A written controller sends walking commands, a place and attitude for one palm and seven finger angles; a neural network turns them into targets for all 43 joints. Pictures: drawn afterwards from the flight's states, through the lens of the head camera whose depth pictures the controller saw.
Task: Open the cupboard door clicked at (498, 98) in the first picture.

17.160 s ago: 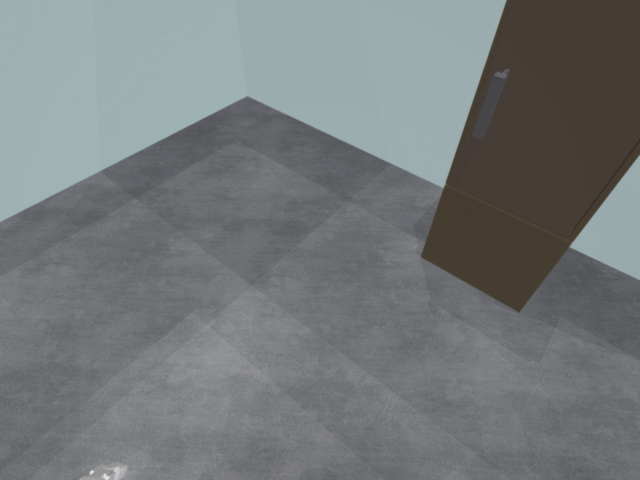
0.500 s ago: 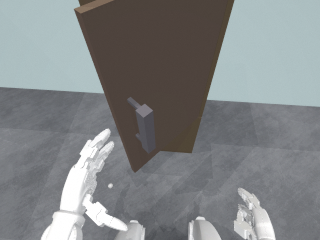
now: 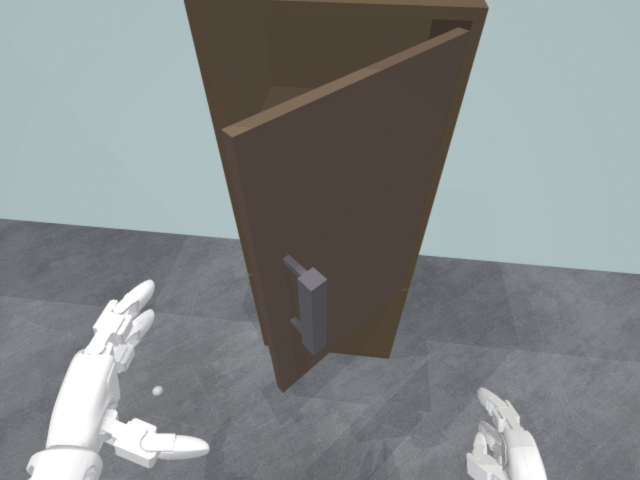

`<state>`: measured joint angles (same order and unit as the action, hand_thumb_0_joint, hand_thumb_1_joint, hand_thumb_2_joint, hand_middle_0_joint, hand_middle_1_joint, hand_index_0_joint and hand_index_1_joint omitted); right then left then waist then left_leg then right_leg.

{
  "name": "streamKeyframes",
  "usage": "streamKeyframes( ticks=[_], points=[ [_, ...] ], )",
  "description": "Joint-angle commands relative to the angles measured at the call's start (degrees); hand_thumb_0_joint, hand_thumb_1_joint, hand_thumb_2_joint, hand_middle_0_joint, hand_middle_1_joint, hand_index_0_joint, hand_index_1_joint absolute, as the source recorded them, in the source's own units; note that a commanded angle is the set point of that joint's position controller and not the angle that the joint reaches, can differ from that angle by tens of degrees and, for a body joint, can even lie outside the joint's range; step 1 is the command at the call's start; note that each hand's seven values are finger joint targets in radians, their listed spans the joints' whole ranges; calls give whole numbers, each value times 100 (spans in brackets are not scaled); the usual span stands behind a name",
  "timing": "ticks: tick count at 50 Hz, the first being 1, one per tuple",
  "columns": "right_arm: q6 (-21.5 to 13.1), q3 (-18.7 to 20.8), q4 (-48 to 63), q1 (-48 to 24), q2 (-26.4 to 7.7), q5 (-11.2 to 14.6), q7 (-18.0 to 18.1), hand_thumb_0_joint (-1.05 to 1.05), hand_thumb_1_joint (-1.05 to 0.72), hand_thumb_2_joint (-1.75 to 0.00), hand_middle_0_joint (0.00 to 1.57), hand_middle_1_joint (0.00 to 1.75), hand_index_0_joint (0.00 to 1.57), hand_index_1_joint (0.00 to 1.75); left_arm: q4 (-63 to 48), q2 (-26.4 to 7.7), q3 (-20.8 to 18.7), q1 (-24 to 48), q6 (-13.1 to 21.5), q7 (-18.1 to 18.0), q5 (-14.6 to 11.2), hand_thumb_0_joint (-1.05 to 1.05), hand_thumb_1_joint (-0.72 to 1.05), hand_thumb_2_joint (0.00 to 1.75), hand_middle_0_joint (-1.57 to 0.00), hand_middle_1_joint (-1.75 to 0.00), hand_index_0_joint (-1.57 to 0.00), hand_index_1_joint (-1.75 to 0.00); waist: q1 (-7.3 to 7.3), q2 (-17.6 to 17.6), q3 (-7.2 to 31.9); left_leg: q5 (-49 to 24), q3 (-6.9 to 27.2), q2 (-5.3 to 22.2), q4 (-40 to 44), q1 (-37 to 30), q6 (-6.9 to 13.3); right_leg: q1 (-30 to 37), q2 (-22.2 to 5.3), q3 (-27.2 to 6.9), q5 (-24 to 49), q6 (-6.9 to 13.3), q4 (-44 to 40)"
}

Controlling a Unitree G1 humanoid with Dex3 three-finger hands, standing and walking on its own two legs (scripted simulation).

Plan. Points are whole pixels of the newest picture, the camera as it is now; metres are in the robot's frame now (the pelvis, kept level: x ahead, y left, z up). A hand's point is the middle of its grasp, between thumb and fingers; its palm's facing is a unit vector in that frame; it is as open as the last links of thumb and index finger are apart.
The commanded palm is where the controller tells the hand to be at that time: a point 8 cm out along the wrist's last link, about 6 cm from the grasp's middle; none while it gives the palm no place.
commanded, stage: draw the hand back to the body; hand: left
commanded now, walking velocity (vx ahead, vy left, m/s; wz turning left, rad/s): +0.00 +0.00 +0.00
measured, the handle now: (303, 305) +0.36 +0.06 +0.00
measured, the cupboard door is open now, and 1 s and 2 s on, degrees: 49 49 49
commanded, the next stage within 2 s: step back with the hand held close in 0.94 s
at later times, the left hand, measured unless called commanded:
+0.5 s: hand (50, 324) +0.21 +0.26 +0.18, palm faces +0.41 -0.81 -0.42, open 9.8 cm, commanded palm +0.16 +0.30 +0.21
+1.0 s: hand (34, 323) +0.20 +0.26 +0.19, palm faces +0.44 -0.80 -0.41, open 7.4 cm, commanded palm +0.15 +0.29 +0.21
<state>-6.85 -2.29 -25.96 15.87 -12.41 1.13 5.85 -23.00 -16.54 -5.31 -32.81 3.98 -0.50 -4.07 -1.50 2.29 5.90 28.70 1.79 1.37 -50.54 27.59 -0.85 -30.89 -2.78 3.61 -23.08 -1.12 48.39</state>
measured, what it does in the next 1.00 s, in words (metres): stands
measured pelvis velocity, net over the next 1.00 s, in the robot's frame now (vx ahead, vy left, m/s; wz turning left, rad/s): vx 0.01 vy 0.00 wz -0.03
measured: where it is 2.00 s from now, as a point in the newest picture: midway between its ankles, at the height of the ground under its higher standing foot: outside the picture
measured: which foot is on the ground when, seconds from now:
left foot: down 0.00-1.00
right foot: down 0.00-1.00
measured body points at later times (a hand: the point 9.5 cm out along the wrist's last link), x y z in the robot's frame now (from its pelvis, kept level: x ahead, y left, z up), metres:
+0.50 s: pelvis +0.02 +0.01 +0.04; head +0.00 -0.01 +0.49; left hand +0.18 +0.30 +0.21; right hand +0.21 -0.21 -0.04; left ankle -0.03 +0.13 -0.70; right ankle +0.02 -0.13 -0.70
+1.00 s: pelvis +0.01 +0.00 +0.05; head -0.01 -0.02 +0.50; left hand +0.17 +0.30 +0.22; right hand +0.19 -0.22 -0.04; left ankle -0.03 +0.13 -0.70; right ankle +0.02 -0.13 -0.70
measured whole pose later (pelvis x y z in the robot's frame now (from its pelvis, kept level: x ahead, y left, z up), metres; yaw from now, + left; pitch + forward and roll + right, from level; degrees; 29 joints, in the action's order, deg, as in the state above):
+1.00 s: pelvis +0.01 +0.00 +0.05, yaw -2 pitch -5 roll -1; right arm -8.6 -1.2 -38.2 11.2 -12.2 -1.0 5.2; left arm -21.6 -18.9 -19.4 -26.5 5.0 -6.2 -1.8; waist -4.3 3.3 -2.4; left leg 16.4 -0.4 2.1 -22.3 0.7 -1.0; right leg -5.0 -1.3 2.5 -11.2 -0.9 21.5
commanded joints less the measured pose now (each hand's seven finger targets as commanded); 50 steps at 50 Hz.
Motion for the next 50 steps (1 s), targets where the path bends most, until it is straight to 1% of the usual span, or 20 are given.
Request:
streamKeyframes(
  ticks=[1,4,8,10,15,17,19,21,28,30,32,34,37,38,40,42,45,47,48,50],
  points=[
    [-281,168,771,-485,-570,-67,117,0,-90,-90,20,30,20,30,-1332,-688,-571,246,108,-611,280,0,-5,50,-17,-30,-17,-30,-16,72,259,-1820,-145,-144,1412,-302,138,1243,163,54,1217,188,-1194],
    [-385,119,631,-578,-584,-95,133,0,-90,-90,20,30,20,30,-1384,-732,-617,446,128,-724,333,0,6,54,-17,-30,-17,-30,-30,153,165,-1958,-120,-139,1742,-654,132,1530,162,78,1295,191,-1443],
    [-488,104,429,-728,-586,-116,123,0,-90,-90,20,30,20,30,-1299,-794,-813,539,152,-773,346,0,20,60,-18,-30,-18,-30,-83,13,-20,-2199,-133,-117,2106,-1011,133,1915,174,97,1507,180,-1766],
    [-530,110,330,-771,-582,-130,113,0,-90,-90,20,30,20,30,-1286,-828,-936,576,188,-781,354,0,27,63,-18,-30,-18,-30,-111,104,-65,-2418,-158,-107,2260,-1192,122,2086,180,108,1673,179,-1887],
    [-554,132,139,-932,-573,-170,58,0,-90,-90,20,30,20,30,-1181,-993,-1347,679,249,-754,307,0,44,70,-18,-30,-18,-30,-198,-49,-200,-2720,-192,-79,2600,-1479,104,2505,199,102,1948,172,-2191],
    [-555,154,60,-989,-574,-174,45,0,-90,-90,20,30,20,30,-1173,-1066,-1500,665,284,-750,309,0,51,74,-19,-30,-19,-30,-237,172,-151,-2973,-237,-75,2680,-1638,97,2670,196,77,2148,186,-2291],
    [-538,161,16,-1004,-565,-179,15,0,-90,-90,20,30,20,30,-1221,-1071,-1593,761,312,-733,283,0,58,76,-19,-30,-19,-30,-229,135,-218,-3049,-239,-53,2770,-1720,82,2707,220,82,2171,174,-2363],
    [-548,182,-24,-1013,-568,-185,-7,0,-90,-90,20,30,20,30,-1294,-1131,-1718,858,360,-733,286,0,65,80,-19,-30,-19,-30,-232,259,-205,-3195,-262,-61,2821,-1826,78,2777,228,71,2278,173,-2433],
    [-498,246,-142,-1117,-578,-200,-26,0,-90,-90,20,30,20,30,-1236,-1404,-2254,1098,440,-739,220,0,90,90,-20,-30,-20,-30,-281,167,-272,-3292,-327,-61,2963,-2022,103,2952,246,25,2490,166,-2644],
    [-449,276,-179,-1118,-587,-191,-51,0,-90,-90,20,30,20,30,-969,-1103,-2004,993,406,-680,205,0,90,90,-20,-30,-20,-30,-242,132,-451,-3152,-369,-49,3009,-2044,116,2833,254,20,2380,141,-2724],
    [-424,298,-196,-1149,-622,-190,-64,0,-90,-90,20,30,20,30,-863,-1050,-1930,1004,395,-657,208,0,90,90,-20,-30,-20,-30,-247,77,-530,-3072,-349,-48,3067,-2013,122,2846,260,29,2297,150,-2790],
    [-407,322,-163,-1157,-636,-204,-63,0,-90,-90,20,30,20,30,-1016,-1157,-1986,1080,420,-664,208,0,90,90,-20,-30,-20,-30,-254,24,-346,-2979,-350,-67,3094,-2091,148,2923,255,4,2269,140,-2794],
    [-405,321,-170,-1210,-623,-214,-38,0,-90,-90,20,30,20,30,-1106,-1315,-2106,1089,435,-684,225,0,90,90,-20,-30,-20,-30,-295,87,-238,-2933,-356,-99,3099,-2138,154,3014,264,-19,2271,155,-2832],
    [-422,319,-164,-1222,-599,-216,-34,0,-90,-90,20,30,20,30,-1230,-1298,-2085,1151,455,-688,234,0,90,90,-20,-30,-20,-30,-280,210,-220,-2931,-368,-101,3108,-2148,147,3023,255,-35,2281,151,-2823],
    [-456,318,-183,-1223,-585,-221,-23,0,-90,-90,20,30,20,30,-1285,-1346,-2138,1111,479,-709,236,0,90,90,-20,-30,-20,-30,-293,175,-170,-2948,-375,-113,3098,-2180,147,3040,262,-30,2305,147,-2840],
    [-471,308,-214,-1255,-584,-224,-8,0,-90,-90,20,30,20,30,-1206,-1391,-2165,1122,468,-717,255,0,90,90,-20,-30,-20,-30,-294,244,-352,-2861,-365,-118,3127,-2127,137,2992,272,-35,2223,161,-2906],
    [-486,309,-237,-1250,-569,-214,-6,0,-90,-90,20,30,20,30,-1134,-1288,-2088,1182,469,-708,236,0,90,90,-20,-30,-20,-30,-266,181,-490,-2688,-363,-105,3179,-2132,139,2894,286,-37,2044,145,-2965],
    [-489,320,-258,-1264,-583,-220,4,0,-90,-90,20,30,20,30,-1016,-1297,-2111,1132,467,-703,243,0,90,90,-20,-30,-20,-30,-286,137,-525,-2640,-374,-109,3187,-2131,151,2900,289,-44,1994,151,-3014],
    [-497,317,-248,-1263,-571,-215,-6,0,-90,-90,20,30,20,30,-1107,-1245,-2050,1191,482,-694,237,0,90,90,-20,-30,-20,-30,-265,208,-501,-2627,-378,-112,3188,-2157,153,2891,277,-55,1993,143,-3005],
    [-510,338,-263,-1237,-583,-224,-8,0,-90,-90,20,30,20,30,-1135,-1261,-2062,1151,501,-695,247,0,90,90,-20,-30,-20,-30,-273,178,-359,-2689,-380,-109,3197,-2202,151,2959,286,-55,2049,139,-2978]
  ],
)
